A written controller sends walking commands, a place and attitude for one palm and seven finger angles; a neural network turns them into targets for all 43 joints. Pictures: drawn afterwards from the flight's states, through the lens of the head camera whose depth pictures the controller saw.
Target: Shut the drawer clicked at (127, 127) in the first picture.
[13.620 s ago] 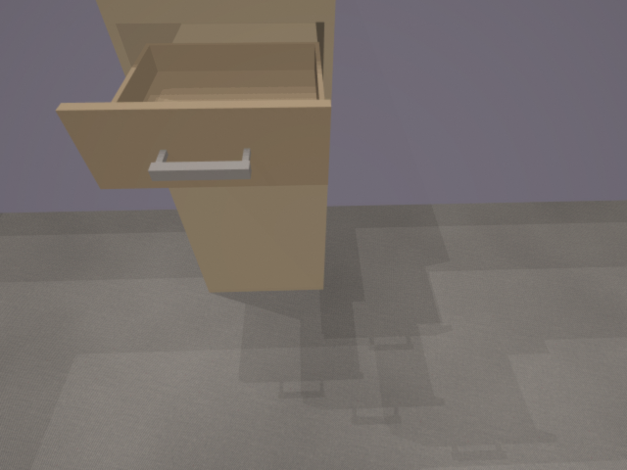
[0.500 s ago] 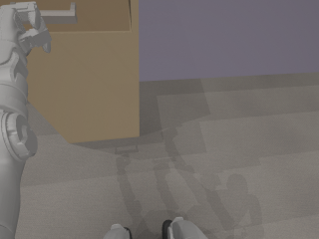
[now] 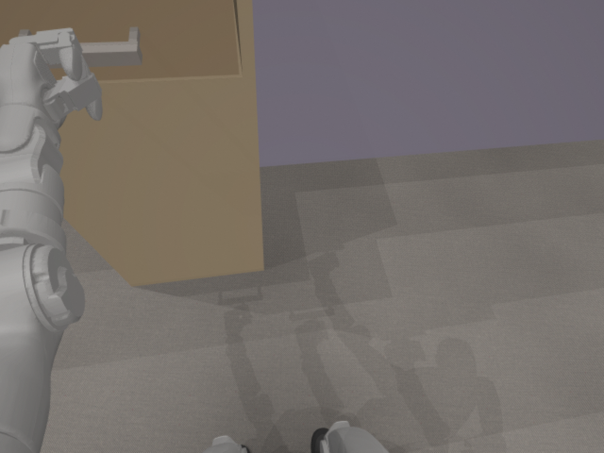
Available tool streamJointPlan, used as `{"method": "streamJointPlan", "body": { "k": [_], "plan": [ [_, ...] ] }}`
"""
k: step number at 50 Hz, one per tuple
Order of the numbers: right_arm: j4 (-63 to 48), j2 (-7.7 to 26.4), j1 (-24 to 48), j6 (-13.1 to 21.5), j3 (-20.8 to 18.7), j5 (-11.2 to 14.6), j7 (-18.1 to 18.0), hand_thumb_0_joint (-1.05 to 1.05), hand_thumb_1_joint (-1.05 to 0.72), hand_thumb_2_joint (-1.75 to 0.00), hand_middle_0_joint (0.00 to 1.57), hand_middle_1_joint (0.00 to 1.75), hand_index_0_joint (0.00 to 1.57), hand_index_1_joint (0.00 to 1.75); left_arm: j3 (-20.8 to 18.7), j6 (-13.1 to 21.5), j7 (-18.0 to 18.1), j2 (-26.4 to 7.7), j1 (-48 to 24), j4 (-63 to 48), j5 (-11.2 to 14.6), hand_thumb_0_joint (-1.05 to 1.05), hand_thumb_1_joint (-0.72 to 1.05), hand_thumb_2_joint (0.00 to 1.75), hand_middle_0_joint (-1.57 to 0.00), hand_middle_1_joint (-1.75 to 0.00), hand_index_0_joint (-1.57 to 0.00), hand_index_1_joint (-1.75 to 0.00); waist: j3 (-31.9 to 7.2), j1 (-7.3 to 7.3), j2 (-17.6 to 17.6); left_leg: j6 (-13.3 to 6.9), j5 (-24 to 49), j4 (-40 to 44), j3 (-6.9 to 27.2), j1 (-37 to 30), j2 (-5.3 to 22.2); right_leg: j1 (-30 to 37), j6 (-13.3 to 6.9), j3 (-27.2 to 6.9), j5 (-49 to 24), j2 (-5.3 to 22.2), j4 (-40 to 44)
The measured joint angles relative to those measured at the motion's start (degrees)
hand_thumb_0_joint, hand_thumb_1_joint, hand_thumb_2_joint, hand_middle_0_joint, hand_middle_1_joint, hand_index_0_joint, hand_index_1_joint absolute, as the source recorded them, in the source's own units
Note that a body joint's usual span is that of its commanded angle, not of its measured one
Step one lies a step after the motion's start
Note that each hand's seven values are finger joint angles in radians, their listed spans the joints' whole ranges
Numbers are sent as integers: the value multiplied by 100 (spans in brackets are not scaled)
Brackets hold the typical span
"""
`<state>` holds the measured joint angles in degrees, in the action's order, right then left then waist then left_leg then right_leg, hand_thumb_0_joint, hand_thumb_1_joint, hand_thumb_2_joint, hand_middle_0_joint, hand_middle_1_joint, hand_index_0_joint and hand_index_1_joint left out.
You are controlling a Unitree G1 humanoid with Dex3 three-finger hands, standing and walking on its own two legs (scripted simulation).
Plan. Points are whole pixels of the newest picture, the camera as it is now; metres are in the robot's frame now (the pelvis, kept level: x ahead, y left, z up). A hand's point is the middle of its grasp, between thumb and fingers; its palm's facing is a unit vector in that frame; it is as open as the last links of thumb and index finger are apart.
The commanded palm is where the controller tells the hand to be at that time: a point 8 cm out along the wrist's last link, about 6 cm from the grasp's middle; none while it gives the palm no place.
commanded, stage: pull the fist back off the drawer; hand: left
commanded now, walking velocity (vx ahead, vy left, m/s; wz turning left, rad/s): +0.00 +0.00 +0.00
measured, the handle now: (79, 45) +0.62 +0.21 +0.14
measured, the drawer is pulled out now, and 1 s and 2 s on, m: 0.00 0.00 0.00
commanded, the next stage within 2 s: draw the hand back to the body in 0.18 s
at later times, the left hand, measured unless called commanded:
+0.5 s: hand (74, 122) +0.47 +0.19 +0.15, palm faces +0.04 -1.00 -0.03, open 3.3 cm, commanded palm +0.43 +0.24 +0.15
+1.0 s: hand (1, 264) +0.31 +0.22 +0.16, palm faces +0.30 -0.92 -0.24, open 3.3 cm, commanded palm +0.27 +0.26 +0.18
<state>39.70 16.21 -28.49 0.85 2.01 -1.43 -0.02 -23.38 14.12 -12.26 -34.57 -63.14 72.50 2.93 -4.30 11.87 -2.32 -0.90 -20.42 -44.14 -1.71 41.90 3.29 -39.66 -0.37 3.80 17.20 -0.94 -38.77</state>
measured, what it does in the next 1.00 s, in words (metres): stands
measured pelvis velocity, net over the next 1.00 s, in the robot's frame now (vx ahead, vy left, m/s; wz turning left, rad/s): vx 0.01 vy -0.01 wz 0.02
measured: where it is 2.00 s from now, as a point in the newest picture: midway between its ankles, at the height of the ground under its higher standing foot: outside the picture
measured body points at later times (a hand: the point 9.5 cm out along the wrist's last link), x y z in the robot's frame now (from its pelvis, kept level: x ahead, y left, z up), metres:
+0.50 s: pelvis +0.04 +0.00 +0.02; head +0.08 -0.02 +0.46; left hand +0.47 +0.25 +0.16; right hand +0.09 -0.27 -0.11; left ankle +0.00 +0.11 -0.71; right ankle +0.00 -0.12 -0.71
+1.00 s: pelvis +0.01 -0.01 +0.03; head +0.01 -0.04 +0.48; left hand +0.29 +0.27 +0.18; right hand +0.20 -0.24 -0.06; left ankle +0.00 +0.11 -0.71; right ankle +0.00 -0.12 -0.71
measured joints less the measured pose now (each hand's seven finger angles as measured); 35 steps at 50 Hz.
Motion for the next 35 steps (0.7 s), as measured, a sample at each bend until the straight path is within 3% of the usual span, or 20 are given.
{"method": "streamJointPlan", "body": {
  "k": [7,12,18,27,35],
  "plan": [
    [-160,-51,133,-148,-59,86,44,1,-90,-90,20,30,20,30,-128,-42,95,542,747,-554,83,3,89,92,-140,-160,-140,-160,-156,-157,-52,-12,-121,165,-157,-471,6,365,23,-155,116,-9,69],
    [-303,-109,342,-178,-84,126,37,1,-90,-90,20,30,20,30,-163,-52,232,703,1095,-869,28,2,89,91,-140,-160,-140,-160,-124,-268,-53,-4,-161,254,-203,-720,-9,565,24,-200,186,3,81],
    [-327,-136,529,-222,-122,183,25,1,-90,-90,20,30,20,30,-124,-22,122,835,1466,-1401,205,2,90,90,-140,-160,-140,-160,-151,-460,-20,26,-163,380,-199,-951,-16,776,4,-197,223,3,158],
    [-473,-48,711,-285,-200,406,-40,1,-91,-90,20,30,20,30,323,-660,-147,1360,3187,-3221,791,2,90,90,-140,-160,-140,-160,-217,-803,-113,47,-77,817,-161,-1735,-56,1569,-6,-164,171,17,568],
    [-560,-61,1259,-58,-132,434,-194,1,-91,-90,20,30,20,30,595,-954,42,1638,4048,-4476,844,2,90,90,-140,-160,-140,-160,-14,-1008,-79,70,65,1000,-55,-2212,-120,2066,-34,-55,111,73,686]
  ]
}}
